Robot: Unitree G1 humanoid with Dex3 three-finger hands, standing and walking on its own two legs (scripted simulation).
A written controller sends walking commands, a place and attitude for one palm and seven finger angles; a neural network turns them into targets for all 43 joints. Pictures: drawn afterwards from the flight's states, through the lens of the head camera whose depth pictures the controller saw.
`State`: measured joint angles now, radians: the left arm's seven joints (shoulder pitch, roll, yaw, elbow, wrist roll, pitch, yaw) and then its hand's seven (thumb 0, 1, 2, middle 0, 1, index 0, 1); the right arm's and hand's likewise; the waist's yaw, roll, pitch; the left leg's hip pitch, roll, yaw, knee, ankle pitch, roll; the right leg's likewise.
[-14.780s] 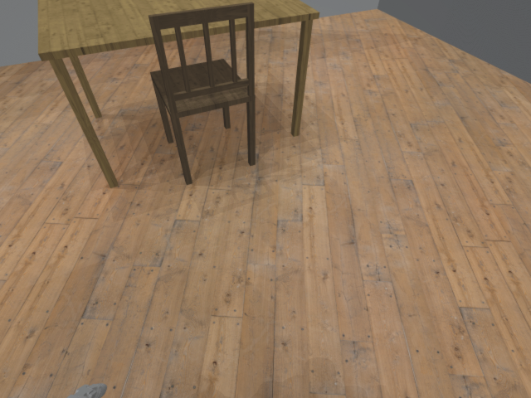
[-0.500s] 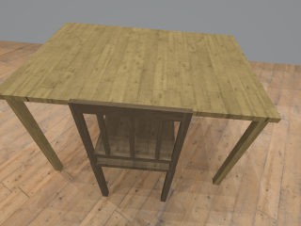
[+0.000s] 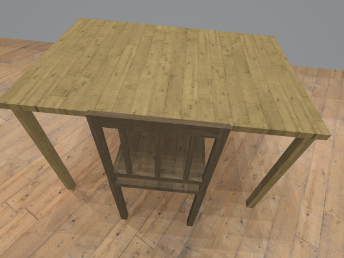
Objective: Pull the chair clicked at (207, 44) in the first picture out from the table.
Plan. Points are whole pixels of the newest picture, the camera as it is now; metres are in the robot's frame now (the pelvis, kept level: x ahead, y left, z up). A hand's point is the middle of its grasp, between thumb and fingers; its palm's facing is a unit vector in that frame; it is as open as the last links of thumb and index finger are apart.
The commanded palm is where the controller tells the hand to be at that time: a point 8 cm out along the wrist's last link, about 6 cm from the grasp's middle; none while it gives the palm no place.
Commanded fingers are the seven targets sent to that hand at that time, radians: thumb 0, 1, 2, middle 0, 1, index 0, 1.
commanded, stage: look again from close up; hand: left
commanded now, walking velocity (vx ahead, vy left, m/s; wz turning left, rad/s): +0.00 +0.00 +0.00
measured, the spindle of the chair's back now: (157, 155) +0.45 +0.07 -0.11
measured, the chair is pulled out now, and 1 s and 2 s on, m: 0.00 0.00 0.00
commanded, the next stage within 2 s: none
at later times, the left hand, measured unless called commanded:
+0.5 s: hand out of the picture -0.02 +0.15 -0.18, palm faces +0.01 -0.99 -0.14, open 7.4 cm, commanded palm none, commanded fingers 0.00 0.90 0.90 -0.20 -0.30 -0.20 -0.30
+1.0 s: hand out of the picture -0.03 +0.15 -0.18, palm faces +0.01 -0.99 -0.15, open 7.4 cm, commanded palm none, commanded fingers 0.00 0.90 0.90 -0.20 -0.30 -0.20 -0.30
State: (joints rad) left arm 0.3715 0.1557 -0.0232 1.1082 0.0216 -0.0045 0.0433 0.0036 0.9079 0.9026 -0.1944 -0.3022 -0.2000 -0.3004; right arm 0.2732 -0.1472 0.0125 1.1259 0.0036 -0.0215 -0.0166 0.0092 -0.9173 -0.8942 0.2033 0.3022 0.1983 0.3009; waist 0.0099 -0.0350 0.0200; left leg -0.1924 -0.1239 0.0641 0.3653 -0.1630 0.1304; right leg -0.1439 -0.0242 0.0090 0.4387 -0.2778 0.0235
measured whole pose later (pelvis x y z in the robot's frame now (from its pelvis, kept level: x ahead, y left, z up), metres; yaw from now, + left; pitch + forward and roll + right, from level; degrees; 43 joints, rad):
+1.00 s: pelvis +0.01 -0.01 +0.00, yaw +0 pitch -1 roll +0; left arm 0.36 0.14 -0.02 1.12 0.02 -0.01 0.04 0.00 0.91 0.90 -0.19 -0.30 -0.20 -0.30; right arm 0.29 -0.13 0.02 1.16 0.01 -0.03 -0.02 0.01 -0.92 -0.89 0.20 0.30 0.20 0.30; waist 0.01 -0.03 0.02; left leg -0.17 -0.11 0.06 0.35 -0.16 0.12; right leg -0.12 -0.01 0.01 0.41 -0.27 0.02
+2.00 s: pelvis +0.01 -0.02 +0.00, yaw -1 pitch -1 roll +0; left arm 0.36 0.12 -0.03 1.12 0.01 -0.01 0.04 0.00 0.91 0.90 -0.19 -0.30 -0.20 -0.30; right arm 0.30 -0.12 0.02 1.17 0.01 -0.03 -0.03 0.01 -0.92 -0.89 0.20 0.30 0.20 0.30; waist 0.00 -0.03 0.01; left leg -0.16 -0.10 0.06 0.36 -0.18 0.11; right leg -0.11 0.00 0.01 0.40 -0.28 0.00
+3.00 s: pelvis +0.02 -0.02 +0.00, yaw +0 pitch -1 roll +0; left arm 0.38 0.12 -0.03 1.13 0.01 -0.01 0.04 0.00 0.91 0.90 -0.19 -0.30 -0.20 -0.30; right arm 0.32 -0.12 0.02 1.18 0.01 -0.04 -0.03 0.01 -0.91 -0.89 0.20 0.30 0.20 0.30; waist 0.00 -0.02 0.00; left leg -0.15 -0.10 0.06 0.36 -0.20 0.11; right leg -0.09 0.00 0.01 0.40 -0.29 0.00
